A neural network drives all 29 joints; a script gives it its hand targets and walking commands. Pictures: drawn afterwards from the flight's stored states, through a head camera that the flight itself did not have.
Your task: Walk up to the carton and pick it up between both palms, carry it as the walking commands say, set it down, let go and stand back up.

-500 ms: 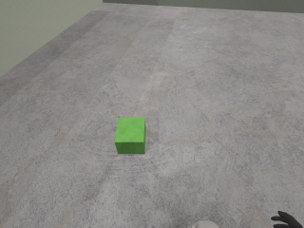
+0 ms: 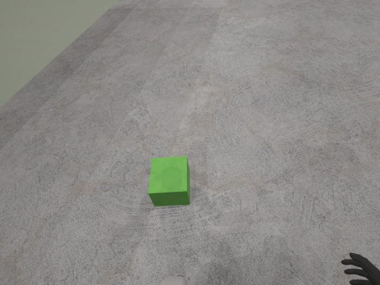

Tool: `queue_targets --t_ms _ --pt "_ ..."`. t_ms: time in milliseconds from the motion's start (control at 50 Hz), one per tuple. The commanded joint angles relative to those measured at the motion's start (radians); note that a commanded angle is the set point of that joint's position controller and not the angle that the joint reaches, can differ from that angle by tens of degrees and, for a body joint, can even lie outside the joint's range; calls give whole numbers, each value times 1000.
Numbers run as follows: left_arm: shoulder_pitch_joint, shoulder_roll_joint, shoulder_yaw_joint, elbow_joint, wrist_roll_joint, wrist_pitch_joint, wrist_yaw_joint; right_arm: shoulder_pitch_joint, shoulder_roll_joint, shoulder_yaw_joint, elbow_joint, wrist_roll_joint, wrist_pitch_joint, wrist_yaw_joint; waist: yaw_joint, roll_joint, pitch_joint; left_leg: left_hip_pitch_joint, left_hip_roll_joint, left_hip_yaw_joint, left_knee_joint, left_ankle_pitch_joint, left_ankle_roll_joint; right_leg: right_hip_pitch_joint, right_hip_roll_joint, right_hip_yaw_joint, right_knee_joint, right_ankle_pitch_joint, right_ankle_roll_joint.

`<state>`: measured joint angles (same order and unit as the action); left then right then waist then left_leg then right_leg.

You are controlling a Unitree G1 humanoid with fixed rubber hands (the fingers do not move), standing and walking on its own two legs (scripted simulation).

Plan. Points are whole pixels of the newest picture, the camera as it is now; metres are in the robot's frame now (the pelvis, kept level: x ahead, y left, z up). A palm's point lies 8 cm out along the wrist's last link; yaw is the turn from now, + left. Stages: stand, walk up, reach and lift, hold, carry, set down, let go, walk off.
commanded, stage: walk up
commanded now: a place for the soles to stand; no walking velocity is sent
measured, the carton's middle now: (170, 180) +0.76 +0.23 -0.68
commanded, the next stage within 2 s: none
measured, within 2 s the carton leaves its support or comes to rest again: neither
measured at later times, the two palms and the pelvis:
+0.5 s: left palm out of the picture +0.11 +0.43 -0.06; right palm (332, 263) +0.19 -0.26 -0.10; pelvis +0.08 +0.07 -0.01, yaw -1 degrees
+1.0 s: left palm out of the picture +0.17 +0.54 -0.08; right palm (279, 234) +0.25 -0.15 -0.07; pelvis +0.14 +0.18 +0.00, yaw -1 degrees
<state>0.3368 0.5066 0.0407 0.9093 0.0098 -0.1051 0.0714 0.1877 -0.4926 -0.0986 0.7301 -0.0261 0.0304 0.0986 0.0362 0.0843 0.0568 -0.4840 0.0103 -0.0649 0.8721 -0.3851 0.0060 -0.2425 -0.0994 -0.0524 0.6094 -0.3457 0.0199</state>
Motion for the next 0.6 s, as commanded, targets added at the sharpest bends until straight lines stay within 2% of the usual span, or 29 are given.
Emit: queue_targets --t_ms 0,20,40,60,80,100,120,140,160,180,200,220,240,260,280,300,320,340,360,380,400,420,440,460,480,500,520,560,580 --pt "-39 192 72 -78 -8 -4 1 210 -189 -83 20 -22 -31 -7 -177 91 -91 376 59 -25 -464 51 113 -219 -30 -84 355 231 -90" --pt "-55 137 57 -94 -15 1 5 239 -277 -101 3 -23 -33 -19 -196 319 -21 414 230 -479 -643 35 154 -474 130 3 519 -251 -50" --pt "-30 202 64 -79 -7 19 15 151 -302 -100 -28 -5 -28 -24 -157 165 -18 356 258 -503 -614 -31 151 -445 96 130 500 -290 -56" --pt "-3 222 74 -52 -6 20 10 88 -269 -91 -47 -6 -28 -30 -112 116 48 277 277 -491 -605 -88 162 -484 61 129 515 -220 -68" --pt "25 262 77 -18 0 24 2 49 -253 -88 -38 -5 -25 -31 -99 73 58 197 223 -398 -622 -167 111 -407 23 113 513 -143 -64" --pt "47 261 79 -12 -11 29 -8 11 -206 -80 -40 -12 -17 -33 -87 87 50 231 153 -332 -639 -185 74 -384 26 48 462 -107 -60" --pt "53 229 74 1 -9 29 -12 28 -194 -85 -42 -28 -11 -33 -96 118 27 251 135 -272 -622 -172 110 -362 31 17 399 -126 -46" --pt "63 225 80 19 -16 25 -10 26 -173 -74 -49 -31 -12 -33 -85 106 45 235 117 -236 -585 -115 110 -365 42 47 401 -84 -51" --pt "46 203 73 14 -14 19 -8 54 -172 -68 -41 -29 -16 -29 -103 138 22 264 110 -222 -584 -43 128 -358 41 20 344 -85 -42" --pt "42 200 71 -2 -10 16 -4 57 -181 -65 -54 -27 -12 -22 -94 123 13 223 120 -209 -562 -13 171 -327 35 -5 315 -107 -37" --pt "24 188 69 2 -12 16 -1 53 -161 -62 -61 -29 -12 -17 -99 67 10 230 142 -240 -578 0 185 -326 39 -12 295 -91 -43" --pt "43 198 71 -2 -8 20 6 32 -178 -65 -70 -26 -6 -18 -97 115 -4 198 129 -242 -593 -99 174 -312 38 -20 301 -96 -31" --pt "51 209 73 10 -3 25 6 21 -189 -68 -75 -32 -1 -16 -105 110 -4 189 120 -241 -620 -179 182 -277 51 -50 275 -82 -28" --pt "64 190 69 7 -1 23 9 21 -181 -69 -79 -38 3 -15 -98 119 46 159 118 -212 -611 -171 204 -292 40 -66 237 -51 -34" --pt "55 197 70 12 -3 28 10 26 -191 -73 -81 -30 6 -14 -102 125 34 148 132 -242 -615 -208 191 -291 46 -63 258 -56 -33" --pt "83 187 82 16 -3 26 12 18 -181 -66 -82 -38 10 -9 -87 127 36 142 144 -226 -606 -181 224 -232 49 -73 225 2 -40" --pt "96 193 68 12 -8 23 15 5 -170 -67 -99 -31 10 -13 -87 85 57 128 161 -244 -601 -141 221 -244 43 -56 212 -26 -49" --pt "105 190 73 24 -9 15 18 5 -166 -68 -105 -37 13 -8 -80 95 19 124 145 -238 -582 -148 218 -192 51 -70 189 -14 -49" --pt "117 182 75 20 -6 11 18 -23 -177 -65 -113 -32 19 -4 -69 94 15 108 135 -199 -541 -147 218 -124 49 -72 127 -2 -55" --pt "144 188 76 35 -4 6 18 -36 -168 -71 -119 -25 28 -3 -48 19 -29 45 127 -191 -515 -196 201 -25 75 -84 61 45 -63" --pt "192 213 83 26 1 -8 23 -49 -170 -59 -123 -34 31 -3 -24 -7 -28 -15 79 -115 -397 -217 180 79 68 -77 -35 98 -64" --pt "263 276 107 40 16 -17 27 -51 -115 -46 -124 -28 29 -3 42 -186 -57 -156 22 -62 -201 -238 117 199 -38 123 -160 -24 -109" --pt "262 379 141 5 39 -18 37 -7 -44 -24 -152 -43 25 -4 41 -354 -92 -258 -43 17 93 -188 34 198 -326 580 -323 -283 -202" --pt "173 405 142 -25 35 -10 43 -39 -117 -50 -141 -41 31 -13 26 -210 -63 -277 0 -115 217 -148 13 130 -392 653 -285 -215 -280" --pt "103 361 121 -48 27 -8 46 -34 -146 -56 -132 -26 27 -10 -16 -131 -59 -252 18 -81 233 -103 -3 132 -361 515 -247 -100 -287" --pt "78 331 110 -49 32 -14 44 -32 -142 -59 -121 -32 23 -5 -34 -112 -40 -258 43 -75 203 -77 -1 146 -329 471 -208 116 -282" --pt "98 302 100 -32 18 -18 41 -44 -144 -59 -125 -42 18 -9 -12 -123 -67 -220 43 -69 134 -89 10 168 -293 378 -156 323 -285" --pt "126 312 112 -32 13 -14 36 -28 -124 -55 -122 -29 14 -2 -4 -173 -102 -148 40 -18 100 -79 1 143 -267 290 -133 397 -272" --pt "111 297 104 -42 17 -13 36 -38 -116 -44 -130 -31 17 -2 5 -168 -101 -149 29 -5 94 -92 -10 163 -245 242 -114 431 -251"
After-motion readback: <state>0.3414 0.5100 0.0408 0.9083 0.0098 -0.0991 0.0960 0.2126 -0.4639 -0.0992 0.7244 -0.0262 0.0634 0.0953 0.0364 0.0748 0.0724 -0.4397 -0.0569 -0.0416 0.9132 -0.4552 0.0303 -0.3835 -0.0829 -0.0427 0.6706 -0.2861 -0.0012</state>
